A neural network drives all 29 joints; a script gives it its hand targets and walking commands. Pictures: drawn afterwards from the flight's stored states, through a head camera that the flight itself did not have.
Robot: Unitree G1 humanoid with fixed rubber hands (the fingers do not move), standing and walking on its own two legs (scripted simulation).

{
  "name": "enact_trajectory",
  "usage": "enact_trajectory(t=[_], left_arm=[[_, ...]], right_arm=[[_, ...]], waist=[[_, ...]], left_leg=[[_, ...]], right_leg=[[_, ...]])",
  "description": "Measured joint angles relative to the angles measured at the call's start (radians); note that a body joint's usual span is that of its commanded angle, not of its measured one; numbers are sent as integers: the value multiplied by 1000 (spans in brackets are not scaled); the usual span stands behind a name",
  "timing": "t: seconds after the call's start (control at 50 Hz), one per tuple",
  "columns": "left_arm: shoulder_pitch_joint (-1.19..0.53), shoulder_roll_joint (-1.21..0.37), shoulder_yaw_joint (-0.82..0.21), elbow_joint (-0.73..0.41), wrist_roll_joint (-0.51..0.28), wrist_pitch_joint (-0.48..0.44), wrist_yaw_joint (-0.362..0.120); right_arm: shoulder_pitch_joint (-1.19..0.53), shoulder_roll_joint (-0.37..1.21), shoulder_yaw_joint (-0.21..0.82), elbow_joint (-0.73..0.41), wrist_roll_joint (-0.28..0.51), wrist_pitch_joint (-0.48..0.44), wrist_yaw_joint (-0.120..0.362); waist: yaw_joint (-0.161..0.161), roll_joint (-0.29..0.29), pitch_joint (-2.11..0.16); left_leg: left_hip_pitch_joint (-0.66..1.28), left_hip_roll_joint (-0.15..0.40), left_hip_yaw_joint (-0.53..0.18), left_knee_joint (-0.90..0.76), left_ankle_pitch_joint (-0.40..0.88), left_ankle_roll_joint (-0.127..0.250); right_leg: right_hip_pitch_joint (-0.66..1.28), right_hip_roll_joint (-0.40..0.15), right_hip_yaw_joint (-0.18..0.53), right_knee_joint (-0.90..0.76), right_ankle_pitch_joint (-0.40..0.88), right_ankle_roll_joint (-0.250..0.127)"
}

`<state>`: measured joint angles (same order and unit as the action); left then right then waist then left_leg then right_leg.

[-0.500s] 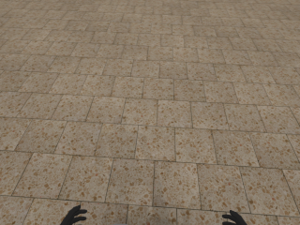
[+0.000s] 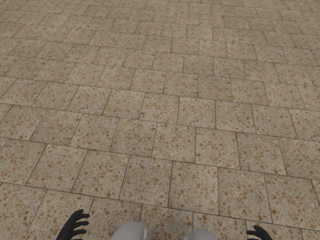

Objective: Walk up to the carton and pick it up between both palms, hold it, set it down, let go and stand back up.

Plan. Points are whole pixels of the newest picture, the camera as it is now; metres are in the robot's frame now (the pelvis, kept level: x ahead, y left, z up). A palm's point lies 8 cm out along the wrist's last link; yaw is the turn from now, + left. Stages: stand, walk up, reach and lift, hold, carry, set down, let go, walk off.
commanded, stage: walk up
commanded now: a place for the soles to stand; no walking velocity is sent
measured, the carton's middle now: out of the picture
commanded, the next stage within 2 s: none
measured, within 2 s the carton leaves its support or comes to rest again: neither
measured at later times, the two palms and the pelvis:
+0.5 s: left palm out of the picture -0.07 +0.34 -0.10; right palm out of the picture +0.06 -0.18 -0.12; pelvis -0.10 +0.05 +0.00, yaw +18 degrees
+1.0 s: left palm out of the picture -0.36 +0.35 -0.13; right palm out of the picture -0.01 -0.08 -0.09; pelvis -0.24 +0.08 +0.00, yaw +43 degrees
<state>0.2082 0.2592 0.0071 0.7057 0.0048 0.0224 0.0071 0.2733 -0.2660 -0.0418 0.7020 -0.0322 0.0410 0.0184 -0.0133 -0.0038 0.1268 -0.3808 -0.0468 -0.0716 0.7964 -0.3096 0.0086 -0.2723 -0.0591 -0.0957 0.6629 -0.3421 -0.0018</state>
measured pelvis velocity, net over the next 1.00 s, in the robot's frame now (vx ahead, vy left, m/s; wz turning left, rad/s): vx -0.24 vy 0.08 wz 0.75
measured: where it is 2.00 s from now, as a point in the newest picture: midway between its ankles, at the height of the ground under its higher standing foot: outside the picture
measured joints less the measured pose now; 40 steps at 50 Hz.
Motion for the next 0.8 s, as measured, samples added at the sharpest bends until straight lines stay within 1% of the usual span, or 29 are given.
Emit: enact_trajectory(t=[0.04,0.08,0.1,0.14,0.18,0.2,0.22,0.24,0.26,0.28,0.3,0.32,0.34,0.38,0.44,0.46,0.48,0.5,0.52,0.54,0.56,0.58,0.62,0.66,0.68,0.74,0.8], left_arm=[[-22,7,10,3,10,2,10],[-37,15,20,12,20,6,21],[-44,22,25,16,25,7,25],[-58,40,36,19,30,11,27],[-70,60,44,17,32,16,24],[-76,70,46,16,28,19,21],[-88,82,50,19,23,25,17],[-98,89,54,19,15,36,17],[-105,91,57,19,6,46,20],[-110,90,56,19,-2,52,21],[-113,85,53,19,-11,50,22],[-113,77,46,20,-18,42,22],[-109,68,41,21,-21,30,19],[-89,53,35,20,-21,10,13],[-49,35,31,16,-23,-4,14],[-37,27,31,18,-20,-8,17],[-27,12,30,27,-14,-10,20],[-13,3,27,33,-4,-12,20],[4,4,25,38,9,-11,19],[16,7,26,47,20,-9,21],[25,8,27,56,29,-7,24],[32,8,30,62,36,-5,27],[40,9,36,66,44,-8,32],[37,8,42,69,49,-12,35],[33,7,44,70,51,-15,37],[20,7,47,68,57,-24,39],[10,17,48,64,64,-29,38]], right_arm=[[-14,-20,-15,4,-14,31,3],[-26,-35,-31,-3,-15,48,9],[-31,-40,-37,-9,-12,49,13],[-35,-45,-45,-20,-6,40,24],[-26,-48,-48,-30,0,25,35],[-18,-50,-50,-33,0,14,38],[-15,-41,-51,-29,-3,6,36],[-12,-32,-47,-24,-5,4,34],[-8,-23,-39,-19,-5,7,32],[-6,-14,-31,-15,-5,13,29],[-5,-8,-24,-13,-9,19,24],[-3,-7,-17,-13,-13,26,20],[-5,-7,-13,-13,-17,32,17],[-13,-5,-8,-15,-18,41,18],[-28,-10,-2,-17,-10,43,24],[-35,-14,1,-14,-4,44,26],[-43,-25,2,-7,2,46,27],[-50,-28,1,4,5,51,27],[-53,-23,1,16,-2,59,27],[-54,-19,1,27,-12,66,28],[-52,-18,1,33,-17,69,32],[-47,-21,-1,36,-18,67,38],[-34,-34,-5,41,-21,61,50],[-23,-50,-11,51,-18,62,61],[-20,-56,-14,57,-16,67,66],[-18,-68,-18,71,-8,84,76],[-25,-66,-21,71,2,81,85]], waist=[[2,-5,16],[1,-6,30],[-3,-7,37],[-11,-18,48],[-17,-38,50],[-20,-51,47],[-20,-77,52],[-19,-94,53],[-22,-99,51],[-28,-99,49],[-32,-94,47],[-35,-79,44],[-36,-66,42],[-35,-45,34],[-28,-12,21],[-24,5,18],[-22,41,24],[-19,64,25],[-11,66,17],[-3,63,10],[2,62,5],[6,63,-1],[13,66,-10],[16,66,-14],[16,65,-15],[10,53,-8],[2,28,3]], left_leg=[[-68,0,24,188,-143,-14],[-105,26,36,289,-176,-29],[-107,45,36,287,-168,-35],[-80,85,30,192,-135,-38],[-17,108,27,30,-74,-27],[12,104,25,-47,1,-19],[3,80,30,-39,34,-23],[-13,62,29,-21,32,-28],[-24,49,21,-20,28,-31],[-29,36,9,-38,36,-30],[-31,24,-4,-68,56,-25],[-32,17,-16,-105,110,-8],[-34,7,-27,-133,135,-6],[-38,-17,-42,-185,168,-12],[-52,-53,-58,-238,222,-11],[-59,-62,-65,-246,238,-12],[-59,-59,-84,-246,249,-13],[-70,-65,-97,-210,169,-17],[-97,-73,-82,-122,65,-25],[-126,-77,-64,-11,0,-34],[-150,-76,-55,89,-28,-43],[-168,-69,-50,173,-30,-50],[-186,-37,-43,308,-2,-63],[-174,6,-39,375,18,-79],[-159,29,-37,378,16,-87],[-94,101,-23,293,-30,-97],[-11,153,-2,127,-106,-80]], right_leg=[[-2,-23,-20,17,-4,2],[4,-40,-44,7,10,6],[6,-47,-55,1,18,11],[3,-63,-74,5,27,22],[-18,-90,-85,53,11,35],[-40,-111,-84,102,-11,32],[-66,-123,-56,162,-73,16],[-99,-104,-7,236,-167,3],[-130,-69,36,317,-239,-4],[-157,-35,62,390,-267,-10],[-177,-7,73,441,-259,-14],[-187,16,70,461,-231,-16],[-186,33,65,447,-201,-15],[-164,57,62,355,-162,-11],[-92,83,72,135,-121,-15],[-62,92,76,51,-59,-28],[-45,104,65,9,27,-42],[-35,103,51,-8,59,-48],[-32,90,44,-17,67,-50],[-25,75,37,-32,71,-48],[-14,61,26,-57,81,-44],[-4,49,13,-82,94,-39],[2,27,-13,-114,120,-32],[0,5,-40,-121,133,-25],[-2,-7,-54,-119,137,-22],[-14,-48,-97,-103,143,-10],[-35,-97,-137,-72,145,7]])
